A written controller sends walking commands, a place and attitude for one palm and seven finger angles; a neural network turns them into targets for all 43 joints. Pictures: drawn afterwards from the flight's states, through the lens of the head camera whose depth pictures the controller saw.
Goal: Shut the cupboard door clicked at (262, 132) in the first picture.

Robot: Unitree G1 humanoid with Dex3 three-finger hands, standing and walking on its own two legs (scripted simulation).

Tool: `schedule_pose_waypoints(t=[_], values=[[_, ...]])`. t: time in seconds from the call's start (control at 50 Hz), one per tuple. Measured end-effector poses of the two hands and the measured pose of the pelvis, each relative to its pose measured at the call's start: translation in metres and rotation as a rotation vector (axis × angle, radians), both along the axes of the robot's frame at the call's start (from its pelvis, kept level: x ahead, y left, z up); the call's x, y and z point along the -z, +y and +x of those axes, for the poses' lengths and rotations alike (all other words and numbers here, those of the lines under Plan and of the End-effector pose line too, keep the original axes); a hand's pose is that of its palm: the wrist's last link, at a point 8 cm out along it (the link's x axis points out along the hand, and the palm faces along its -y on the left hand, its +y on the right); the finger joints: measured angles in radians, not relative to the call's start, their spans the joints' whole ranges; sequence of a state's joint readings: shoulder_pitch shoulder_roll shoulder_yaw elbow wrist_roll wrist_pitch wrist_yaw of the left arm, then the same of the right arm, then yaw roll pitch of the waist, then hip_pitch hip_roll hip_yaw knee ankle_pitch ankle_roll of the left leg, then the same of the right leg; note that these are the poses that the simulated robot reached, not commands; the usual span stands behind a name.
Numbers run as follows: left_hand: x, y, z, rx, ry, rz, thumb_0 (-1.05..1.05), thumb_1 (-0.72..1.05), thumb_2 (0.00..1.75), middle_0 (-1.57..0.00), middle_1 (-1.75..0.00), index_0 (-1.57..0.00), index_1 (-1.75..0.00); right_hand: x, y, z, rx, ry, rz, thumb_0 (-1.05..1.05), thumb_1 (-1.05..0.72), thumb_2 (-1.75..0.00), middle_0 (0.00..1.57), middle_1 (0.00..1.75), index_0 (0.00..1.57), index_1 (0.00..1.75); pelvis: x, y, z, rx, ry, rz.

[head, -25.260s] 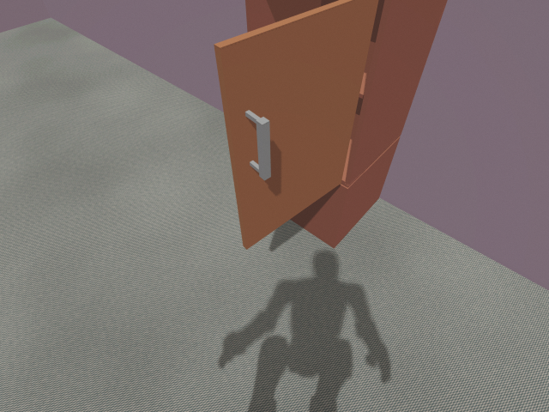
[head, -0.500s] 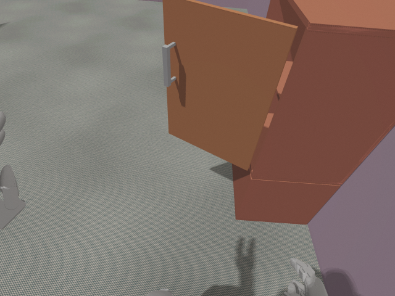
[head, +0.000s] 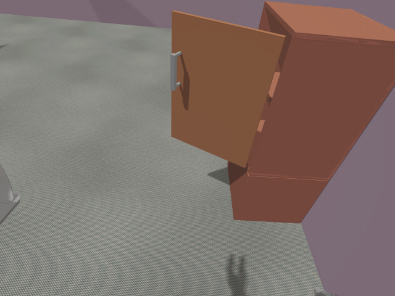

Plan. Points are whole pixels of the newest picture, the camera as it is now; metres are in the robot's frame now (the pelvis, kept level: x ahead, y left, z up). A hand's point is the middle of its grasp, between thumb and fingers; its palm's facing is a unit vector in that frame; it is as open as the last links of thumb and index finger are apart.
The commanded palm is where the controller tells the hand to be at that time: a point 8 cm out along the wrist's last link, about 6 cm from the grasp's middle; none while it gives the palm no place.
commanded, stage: stop stepping back and stand still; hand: left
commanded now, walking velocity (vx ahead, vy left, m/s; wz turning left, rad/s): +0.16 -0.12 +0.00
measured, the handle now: (176, 71) +0.93 +0.19 +0.06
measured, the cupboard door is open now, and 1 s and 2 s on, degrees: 62 62 62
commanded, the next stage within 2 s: let the arm hang, fingers relaxed in 1.58 s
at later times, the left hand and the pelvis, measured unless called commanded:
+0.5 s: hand (18, 210) +0.16 +0.27 +0.19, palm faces +0.56 -0.71 -0.44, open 7.4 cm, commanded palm +0.11 +0.29 +0.20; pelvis -0.02 -0.02 +0.02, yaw +2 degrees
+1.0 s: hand (32, 192) +0.20 +0.29 +0.17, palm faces +0.41 -0.78 -0.48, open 7.4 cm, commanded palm +0.15 +0.32 +0.20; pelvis +0.01 +0.02 +0.02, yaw +0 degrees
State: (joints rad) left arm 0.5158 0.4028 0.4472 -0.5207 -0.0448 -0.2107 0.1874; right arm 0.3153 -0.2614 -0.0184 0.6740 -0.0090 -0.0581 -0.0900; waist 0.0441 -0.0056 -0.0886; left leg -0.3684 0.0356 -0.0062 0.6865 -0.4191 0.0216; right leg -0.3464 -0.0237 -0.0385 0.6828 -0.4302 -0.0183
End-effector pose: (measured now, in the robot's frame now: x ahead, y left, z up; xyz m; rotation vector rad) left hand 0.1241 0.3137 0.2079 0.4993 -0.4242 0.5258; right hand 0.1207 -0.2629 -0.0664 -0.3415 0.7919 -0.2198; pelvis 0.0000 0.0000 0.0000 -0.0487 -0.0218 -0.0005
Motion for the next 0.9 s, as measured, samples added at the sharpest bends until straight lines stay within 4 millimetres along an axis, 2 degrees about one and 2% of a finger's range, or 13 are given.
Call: schedule_pose_waypoints(t=[0.08, 0.14, 0.22, 0.26, 0.3, 0.36, 0.42, 0.48, 0.62, 0.68, 0.76, 0.82, 0.9], values=[[0.018, 0.011, 0.019, -0.025, 0.009, -0.083, 0.01, 0.89, 0.90, -0.20, -0.30, -0.21, -0.30, 0.007, 0.015, -0.017, 0.029, -0.038, 0.063, 0.01, -0.90, -0.89, 0.20, 0.30, 0.20, 0.30, 0.003, 0.000, -0.022, -0.008, -0.040, 0.022], [0.024, -0.005, 0.024, 0.030, 0.089, -0.106, 0.01, 0.89, 0.90, -0.20, -0.30, -0.20, -0.30, 0.002, 0.030, -0.030, 0.029, -0.049, 0.136, 0.01, -0.90, -0.89, 0.20, 0.30, 0.20, 0.30, -0.006, -0.007, -0.029, -0.005, -0.036, 0.024], [0.013, -0.041, 0.010, 0.135, 0.158, -0.036, 0.02, 0.89, 0.90, -0.20, -0.30, -0.20, -0.30, -0.003, 0.037, -0.039, 0.012, -0.042, 0.189, 0.01, -0.90, -0.89, 0.21, 0.30, 0.20, 0.30, -0.015, -0.019, -0.032, -0.003, -0.002, 0.020], [0.004, -0.054, -0.002, 0.153, 0.161, 0.060, 0.02, 0.89, 0.90, -0.20, -0.30, -0.21, -0.30, 0.004, 0.032, -0.038, -0.005, -0.034, 0.196, 0.01, -0.90, -0.89, 0.21, 0.30, 0.20, 0.30, -0.008, -0.026, -0.034, -0.005, 0.030, 0.050], [-0.005, -0.057, -0.012, 0.149, 0.153, 0.106, 0.02, 0.88, 0.90, -0.21, -0.30, -0.21, -0.30, 0.013, 0.024, -0.037, -0.021, 0.009, 0.180, 0.01, -0.90, -0.89, 0.21, 0.30, 0.21, 0.30, -0.006, -0.027, -0.039, -0.002, 0.028, 0.047], [-0.018, -0.045, -0.021, 0.082, 0.138, 0.131, 0.01, 0.88, 0.89, -0.21, -0.30, -0.22, -0.30, 0.016, 0.012, -0.036, -0.020, 0.062, 0.155, 0.01, -0.90, -0.89, 0.21, 0.30, 0.21, 0.30, -0.012, -0.027, -0.036, -0.019, 0.023, 0.050], [-0.018, -0.027, -0.022, -0.014, 0.152, 0.092, 0.01, 0.88, 0.89, -0.21, -0.30, -0.22, -0.30, 0.012, 0.000, -0.029, 0.005, 0.057, 0.135, 0.01, -0.90, -0.89, 0.21, 0.30, 0.20, 0.30, -0.018, -0.024, -0.028, -0.015, 0.033, 0.068], [-0.004, -0.014, -0.015, -0.079, 0.185, 0.017, 0.01, 0.88, 0.90, -0.21, -0.30, -0.21, -0.30, 0.008, -0.007, -0.017, 0.008, 0.034, 0.106, 0.01, -0.90, -0.89, 0.21, 0.30, 0.20, 0.30, -0.020, -0.019, -0.021, -0.024, 0.033, 0.078], [0.032, -0.014, 0.019, -0.019, 0.208, -0.106, 0.01, 0.89, 0.90, -0.20, -0.30, -0.21, -0.30, -0.003, 0.003, 0.026, -0.013, -0.024, 0.055, 0.01, -0.90, -0.89, 0.20, 0.30, 0.20, 0.30, -0.012, -0.005, -0.004, -0.036, 0.020, 0.068], [0.025, -0.017, 0.032, 0.040, 0.207, -0.061, 0.02, 0.88, 0.90, -0.20, -0.30, -0.21, -0.30, -0.014, 0.018, 0.044, -0.028, -0.080, 0.075, 0.01, -0.90, -0.89, 0.20, 0.30, 0.20, 0.30, -0.013, -0.003, 0.001, -0.022, 0.028, 0.063], [0.001, -0.016, 0.043, 0.093, 0.166, 0.043, 0.02, 0.88, 0.90, -0.21, -0.30, -0.21, -0.30, -0.021, 0.039, 0.062, -0.051, -0.126, 0.122, 0.01, -0.90, -0.89, 0.20, 0.30, 0.20, 0.30, -0.014, 0.001, 0.006, -0.016, 0.044, 0.048], [-0.009, -0.010, 0.048, 0.097, 0.162, 0.089, 0.01, 0.88, 0.89, -0.21, -0.30, -0.21, -0.30, -0.020, 0.051, 0.067, -0.053, -0.125, 0.154, 0.01, -0.90, -0.89, 0.20, 0.30, 0.20, 0.30, -0.015, 0.005, 0.008, -0.009, 0.054, 0.042], [-0.001, 0.004, 0.048, 0.071, 0.220, 0.069, 0.01, 0.88, 0.89, -0.21, -0.30, -0.21, -0.30, -0.015, 0.060, 0.061, -0.037, -0.094, 0.176, 0.01, -0.90, -0.89, 0.21, 0.30, 0.20, 0.30, -0.016, 0.012, 0.010, -0.001, 0.060, 0.040]])
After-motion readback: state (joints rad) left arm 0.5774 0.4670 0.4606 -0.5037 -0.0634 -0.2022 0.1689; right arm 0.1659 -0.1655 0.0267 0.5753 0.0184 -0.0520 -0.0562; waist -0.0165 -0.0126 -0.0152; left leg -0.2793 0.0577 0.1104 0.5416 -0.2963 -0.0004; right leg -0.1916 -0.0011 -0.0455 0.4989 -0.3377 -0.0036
